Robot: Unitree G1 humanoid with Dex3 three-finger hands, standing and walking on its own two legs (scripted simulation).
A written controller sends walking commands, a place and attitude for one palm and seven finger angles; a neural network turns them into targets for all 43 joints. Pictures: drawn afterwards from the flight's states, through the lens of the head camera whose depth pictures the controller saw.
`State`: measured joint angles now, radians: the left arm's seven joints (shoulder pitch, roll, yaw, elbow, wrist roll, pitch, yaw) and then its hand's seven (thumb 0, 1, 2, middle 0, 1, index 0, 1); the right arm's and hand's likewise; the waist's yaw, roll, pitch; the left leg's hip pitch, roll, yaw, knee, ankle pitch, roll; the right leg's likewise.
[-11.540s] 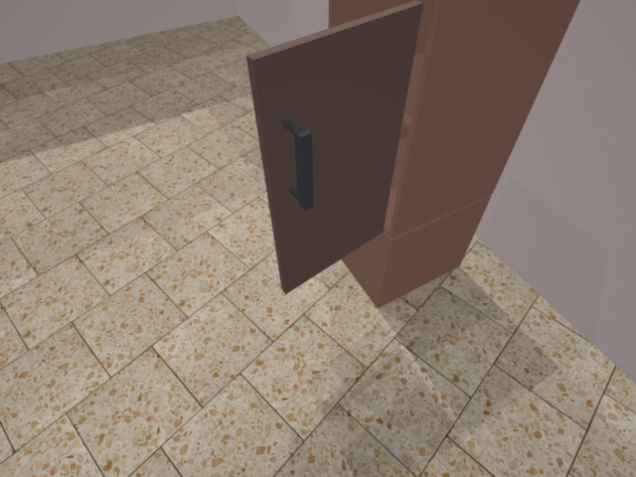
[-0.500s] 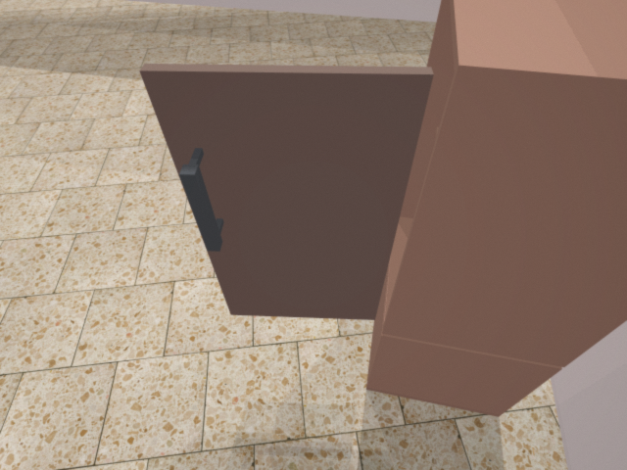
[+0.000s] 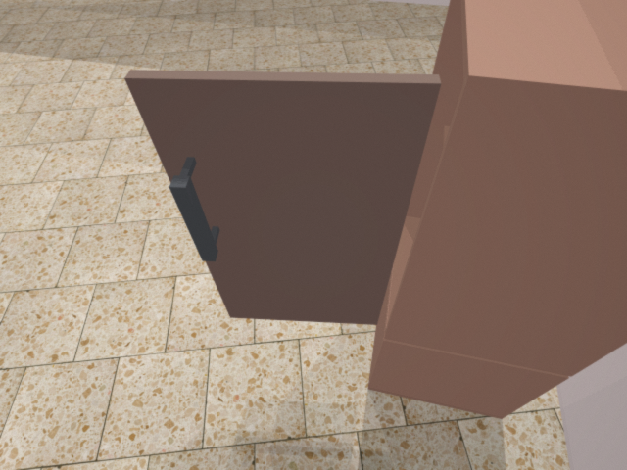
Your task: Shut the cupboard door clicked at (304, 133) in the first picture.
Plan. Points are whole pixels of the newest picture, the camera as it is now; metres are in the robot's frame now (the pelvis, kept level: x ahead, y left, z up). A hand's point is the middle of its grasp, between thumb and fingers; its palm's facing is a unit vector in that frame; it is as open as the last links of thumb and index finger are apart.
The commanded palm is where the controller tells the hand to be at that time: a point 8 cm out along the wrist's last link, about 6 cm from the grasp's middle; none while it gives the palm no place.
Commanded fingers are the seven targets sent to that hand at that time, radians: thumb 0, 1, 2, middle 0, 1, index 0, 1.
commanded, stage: come to a stop and stand still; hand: left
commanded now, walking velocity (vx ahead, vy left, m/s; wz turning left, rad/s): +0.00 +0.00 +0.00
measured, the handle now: (200, 212) +0.43 +0.19 +0.07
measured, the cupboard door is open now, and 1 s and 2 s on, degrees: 99 99 99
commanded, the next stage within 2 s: look again from close up in 0.50 s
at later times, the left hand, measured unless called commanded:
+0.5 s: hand out of the picture +0.01 +0.22 -0.16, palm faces -0.04 -0.97 -0.24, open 7.3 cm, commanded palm none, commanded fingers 0.00 0.90 0.90 -0.20 -0.30 -0.20 -0.30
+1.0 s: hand out of the picture +0.02 +0.18 -0.17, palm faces -0.03 -0.98 -0.20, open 7.3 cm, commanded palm none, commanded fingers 0.00 0.90 0.90 -0.20 -0.30 -0.20 -0.30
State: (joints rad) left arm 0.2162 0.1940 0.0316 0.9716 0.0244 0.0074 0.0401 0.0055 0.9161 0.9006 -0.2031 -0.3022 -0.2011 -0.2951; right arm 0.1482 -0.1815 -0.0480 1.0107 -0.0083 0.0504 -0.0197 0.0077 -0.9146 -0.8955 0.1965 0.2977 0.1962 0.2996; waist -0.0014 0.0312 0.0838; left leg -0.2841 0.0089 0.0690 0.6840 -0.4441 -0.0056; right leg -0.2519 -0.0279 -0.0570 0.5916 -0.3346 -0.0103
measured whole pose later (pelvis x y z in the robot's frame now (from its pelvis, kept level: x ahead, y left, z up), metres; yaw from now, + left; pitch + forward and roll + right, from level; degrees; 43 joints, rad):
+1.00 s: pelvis +0.02 +0.01 +0.01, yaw -2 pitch -1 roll +1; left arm 0.27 0.15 -0.02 1.12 0.01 -0.01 0.03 0.01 0.92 0.90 -0.21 -0.30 -0.20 -0.30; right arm 0.25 -0.16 0.01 1.12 -0.01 -0.03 -0.03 0.01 -0.92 -0.90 0.20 0.30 0.20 0.30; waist 0.00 0.00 0.05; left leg -0.13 -0.02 0.10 0.44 -0.30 0.04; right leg -0.18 -0.05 -0.01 0.50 -0.30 0.02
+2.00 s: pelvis -0.04 -0.01 -0.06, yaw +0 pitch +10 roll -1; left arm 0.37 0.25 0.19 -0.05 -0.30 -0.27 -0.27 0.02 0.90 0.90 -0.76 -0.91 -0.76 -0.91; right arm 0.32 -0.20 0.03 0.55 0.03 -0.26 -0.06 0.02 -0.91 -0.90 0.20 0.30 0.20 0.30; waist -0.01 0.04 -0.10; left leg -0.75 0.02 -0.02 1.05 -0.47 -0.01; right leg -0.74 -0.01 -0.07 1.02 -0.46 -0.02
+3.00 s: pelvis -0.02 -0.01 -0.03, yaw +1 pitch +5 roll +0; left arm 0.33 0.25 0.20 -0.13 -0.31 -0.17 -0.27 0.02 0.90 0.90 -1.30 -1.50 -1.30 -1.50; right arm 0.28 -0.27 0.03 0.55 0.04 -0.25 -0.06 0.02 -0.91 -0.90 0.20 0.30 0.20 0.30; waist 0.01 0.04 -0.07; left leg -0.50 0.01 -0.02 0.83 -0.42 -0.01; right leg -0.49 -0.01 -0.06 0.82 -0.41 -0.02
